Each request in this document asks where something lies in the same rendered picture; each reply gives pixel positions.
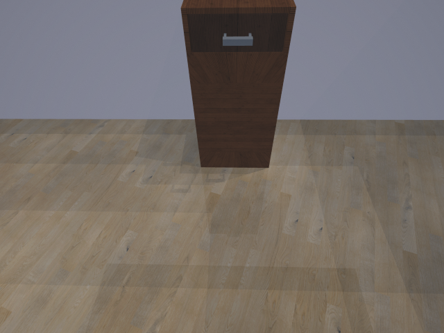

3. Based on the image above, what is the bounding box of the cabinet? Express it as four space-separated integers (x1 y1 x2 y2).
181 0 296 168

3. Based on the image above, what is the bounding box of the drawer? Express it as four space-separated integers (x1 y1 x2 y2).
189 13 288 52

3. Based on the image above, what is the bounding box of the handle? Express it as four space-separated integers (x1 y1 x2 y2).
223 33 253 46

